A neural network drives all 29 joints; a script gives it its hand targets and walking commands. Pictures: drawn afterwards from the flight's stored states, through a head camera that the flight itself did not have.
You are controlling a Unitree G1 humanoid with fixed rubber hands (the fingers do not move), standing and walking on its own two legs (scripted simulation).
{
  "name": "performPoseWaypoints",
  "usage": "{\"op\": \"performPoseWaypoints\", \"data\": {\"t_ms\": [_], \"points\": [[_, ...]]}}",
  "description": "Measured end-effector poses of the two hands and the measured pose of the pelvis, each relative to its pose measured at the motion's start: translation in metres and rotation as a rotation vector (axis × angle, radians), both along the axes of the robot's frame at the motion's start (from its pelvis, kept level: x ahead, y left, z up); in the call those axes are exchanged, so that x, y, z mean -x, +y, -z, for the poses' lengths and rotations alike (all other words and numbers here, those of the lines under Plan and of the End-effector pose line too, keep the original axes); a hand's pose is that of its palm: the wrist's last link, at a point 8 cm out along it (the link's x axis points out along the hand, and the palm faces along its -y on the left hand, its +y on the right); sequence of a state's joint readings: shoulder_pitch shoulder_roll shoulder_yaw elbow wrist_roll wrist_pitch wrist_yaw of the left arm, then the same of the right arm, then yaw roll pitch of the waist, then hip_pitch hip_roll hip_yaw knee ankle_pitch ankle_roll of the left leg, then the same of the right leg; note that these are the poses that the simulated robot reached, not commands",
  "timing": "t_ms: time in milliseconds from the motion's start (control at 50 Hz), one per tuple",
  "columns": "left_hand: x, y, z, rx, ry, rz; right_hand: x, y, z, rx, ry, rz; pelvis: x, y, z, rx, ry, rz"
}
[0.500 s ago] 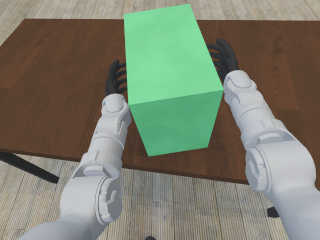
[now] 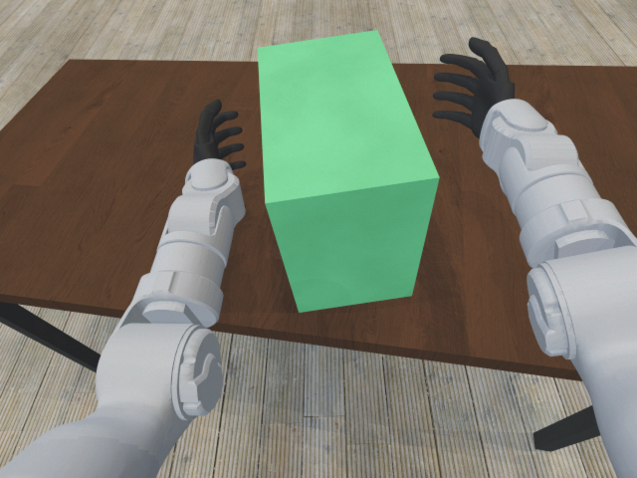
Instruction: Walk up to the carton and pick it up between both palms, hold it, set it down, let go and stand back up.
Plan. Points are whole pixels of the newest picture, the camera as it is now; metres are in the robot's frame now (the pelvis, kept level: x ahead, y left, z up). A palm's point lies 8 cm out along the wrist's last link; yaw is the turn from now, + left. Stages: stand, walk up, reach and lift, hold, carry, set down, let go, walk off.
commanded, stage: set down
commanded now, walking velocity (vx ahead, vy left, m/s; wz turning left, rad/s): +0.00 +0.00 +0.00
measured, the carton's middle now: (336, 175) +0.51 +0.11 +0.06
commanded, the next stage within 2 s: none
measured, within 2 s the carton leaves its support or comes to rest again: neither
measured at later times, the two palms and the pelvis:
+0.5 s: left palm (196, 142) +0.41 +0.24 +0.19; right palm (523, 106) +0.51 -0.10 +0.19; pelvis -0.01 +0.00 +0.00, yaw +0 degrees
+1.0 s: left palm (191, 208) +0.34 +0.23 +0.16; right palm (540, 184) +0.45 -0.13 +0.15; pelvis -0.02 +0.00 +0.00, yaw +0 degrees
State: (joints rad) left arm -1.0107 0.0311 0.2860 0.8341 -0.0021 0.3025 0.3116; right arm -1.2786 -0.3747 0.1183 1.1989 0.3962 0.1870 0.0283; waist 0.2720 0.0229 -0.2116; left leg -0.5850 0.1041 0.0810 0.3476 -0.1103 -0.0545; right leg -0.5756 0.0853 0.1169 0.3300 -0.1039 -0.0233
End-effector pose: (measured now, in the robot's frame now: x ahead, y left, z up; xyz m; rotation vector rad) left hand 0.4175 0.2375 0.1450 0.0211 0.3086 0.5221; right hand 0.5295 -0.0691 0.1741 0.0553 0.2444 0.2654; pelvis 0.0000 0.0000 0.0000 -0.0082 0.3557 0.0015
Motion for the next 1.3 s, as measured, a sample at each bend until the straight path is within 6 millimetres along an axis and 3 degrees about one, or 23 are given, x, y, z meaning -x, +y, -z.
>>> {"op": "performPoseWaypoints", "data": {"t_ms": [260, 420, 580, 840, 1300], "points": [[-0.001, -0.001, -0.025, 0.006, 0.014, 0.007, 0.0, -0.012, -0.03, -0.017, -0.003, 0.017, 0.004, 0.001, 0.0, 0.002, -0.008, 0.001], [0.005, -0.001, -0.037, 0.006, -0.004, 0.01, 0.008, -0.023, -0.026, -0.011, 0.009, 0.027, 0.008, 0.001, 0.0, 0.003, -0.021, 0.001], [0.019, -0.002, -0.051, 0.014, -0.018, 0.016, 0.028, -0.032, -0.013, 0.018, 0.028, 0.02, 0.012, 0.001, -0.001, 0.003, -0.062, 0.001], [0.059, -0.005, -0.025, 0.051, 0.029, 0.017, 0.064, -0.049, 0.005, 0.043, 0.05, 0.012, 0.022, 0.001, -0.003, 0.002, -0.131, 0.0], [0.092, -0.027, 0.011, 0.092, 0.027, 0.05, 0.12, -0.083, 0.063, 0.034, 0.073, 0.016, 0.025, -0.001, -0.003, -0.001, -0.174, 0.0]]}}
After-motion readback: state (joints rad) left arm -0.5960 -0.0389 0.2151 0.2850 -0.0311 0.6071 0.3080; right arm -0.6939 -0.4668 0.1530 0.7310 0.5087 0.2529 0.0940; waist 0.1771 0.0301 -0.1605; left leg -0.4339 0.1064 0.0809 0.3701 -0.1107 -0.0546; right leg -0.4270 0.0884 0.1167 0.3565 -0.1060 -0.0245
